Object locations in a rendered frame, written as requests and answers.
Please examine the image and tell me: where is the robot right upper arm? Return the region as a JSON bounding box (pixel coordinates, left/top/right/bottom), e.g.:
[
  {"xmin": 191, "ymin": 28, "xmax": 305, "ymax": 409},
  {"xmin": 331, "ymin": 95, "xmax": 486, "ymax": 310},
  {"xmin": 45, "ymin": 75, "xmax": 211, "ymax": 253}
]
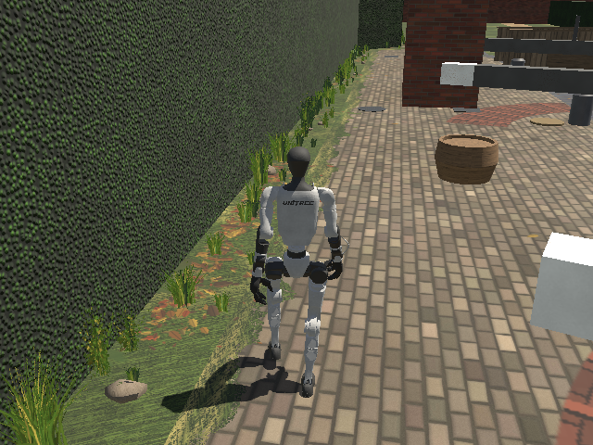
[{"xmin": 317, "ymin": 187, "xmax": 338, "ymax": 238}]

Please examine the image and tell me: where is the robot left upper arm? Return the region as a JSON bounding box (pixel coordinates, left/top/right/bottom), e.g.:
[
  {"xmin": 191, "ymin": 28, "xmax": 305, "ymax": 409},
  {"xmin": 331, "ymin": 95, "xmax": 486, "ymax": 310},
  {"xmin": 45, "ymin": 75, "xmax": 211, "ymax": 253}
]
[{"xmin": 259, "ymin": 186, "xmax": 279, "ymax": 239}]

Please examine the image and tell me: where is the left robot hand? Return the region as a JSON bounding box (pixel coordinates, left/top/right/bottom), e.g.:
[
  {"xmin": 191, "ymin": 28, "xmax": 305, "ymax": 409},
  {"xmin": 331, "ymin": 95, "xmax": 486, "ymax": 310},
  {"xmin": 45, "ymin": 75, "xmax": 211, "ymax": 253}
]
[{"xmin": 250, "ymin": 275, "xmax": 273, "ymax": 305}]

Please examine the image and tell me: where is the robot right foot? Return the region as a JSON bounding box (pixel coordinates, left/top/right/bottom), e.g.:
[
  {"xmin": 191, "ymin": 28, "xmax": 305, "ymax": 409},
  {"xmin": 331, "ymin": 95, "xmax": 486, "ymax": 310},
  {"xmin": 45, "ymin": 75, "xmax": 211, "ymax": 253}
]
[{"xmin": 301, "ymin": 373, "xmax": 315, "ymax": 398}]

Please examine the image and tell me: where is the right robot hand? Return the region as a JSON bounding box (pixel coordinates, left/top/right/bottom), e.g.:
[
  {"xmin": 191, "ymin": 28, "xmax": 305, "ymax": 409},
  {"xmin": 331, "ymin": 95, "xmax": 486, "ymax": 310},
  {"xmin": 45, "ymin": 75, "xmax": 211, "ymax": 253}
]
[{"xmin": 324, "ymin": 259, "xmax": 343, "ymax": 280}]

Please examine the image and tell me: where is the robot right shin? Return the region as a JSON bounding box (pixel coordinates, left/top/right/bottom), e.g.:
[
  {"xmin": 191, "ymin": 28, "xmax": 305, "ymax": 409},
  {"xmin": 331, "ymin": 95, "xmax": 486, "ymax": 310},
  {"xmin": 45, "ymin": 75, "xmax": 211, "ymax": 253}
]
[{"xmin": 304, "ymin": 320, "xmax": 321, "ymax": 384}]

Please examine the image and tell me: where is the right robot forearm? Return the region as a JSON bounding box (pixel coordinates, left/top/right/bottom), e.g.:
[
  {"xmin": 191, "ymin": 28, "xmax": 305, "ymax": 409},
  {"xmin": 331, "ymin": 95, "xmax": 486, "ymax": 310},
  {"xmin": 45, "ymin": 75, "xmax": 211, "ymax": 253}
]
[{"xmin": 328, "ymin": 225, "xmax": 343, "ymax": 262}]

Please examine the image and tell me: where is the left robot forearm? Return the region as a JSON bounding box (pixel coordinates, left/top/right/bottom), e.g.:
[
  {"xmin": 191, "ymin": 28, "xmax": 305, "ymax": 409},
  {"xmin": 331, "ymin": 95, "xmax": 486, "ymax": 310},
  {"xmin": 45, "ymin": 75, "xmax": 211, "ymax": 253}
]
[{"xmin": 252, "ymin": 226, "xmax": 270, "ymax": 277}]

